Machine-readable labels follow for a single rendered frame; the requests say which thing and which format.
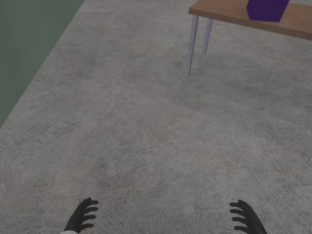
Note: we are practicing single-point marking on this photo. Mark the left robot hand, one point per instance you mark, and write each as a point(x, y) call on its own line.
point(78, 217)

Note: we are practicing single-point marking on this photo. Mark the carton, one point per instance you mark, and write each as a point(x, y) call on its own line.
point(266, 10)

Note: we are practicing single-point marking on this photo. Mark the table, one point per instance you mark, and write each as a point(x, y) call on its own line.
point(296, 21)

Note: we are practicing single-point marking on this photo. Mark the right robot hand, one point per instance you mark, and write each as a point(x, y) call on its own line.
point(250, 218)

